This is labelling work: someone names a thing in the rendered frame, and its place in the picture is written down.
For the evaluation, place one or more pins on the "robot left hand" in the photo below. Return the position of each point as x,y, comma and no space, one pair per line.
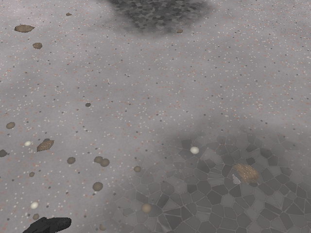
49,225

